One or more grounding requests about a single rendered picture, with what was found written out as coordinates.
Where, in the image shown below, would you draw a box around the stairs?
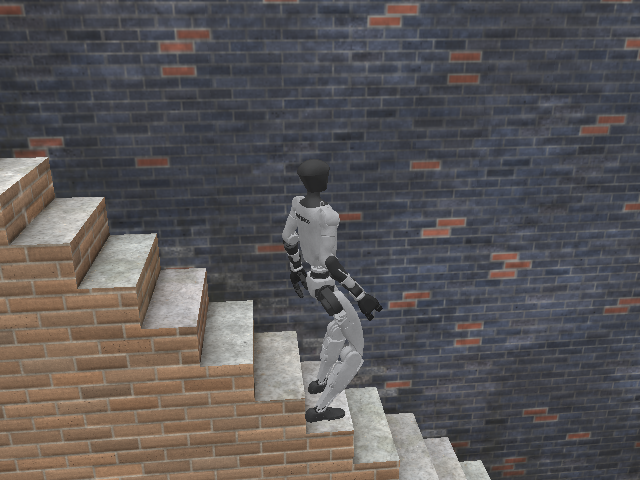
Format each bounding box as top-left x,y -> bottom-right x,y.
0,157 -> 491,480

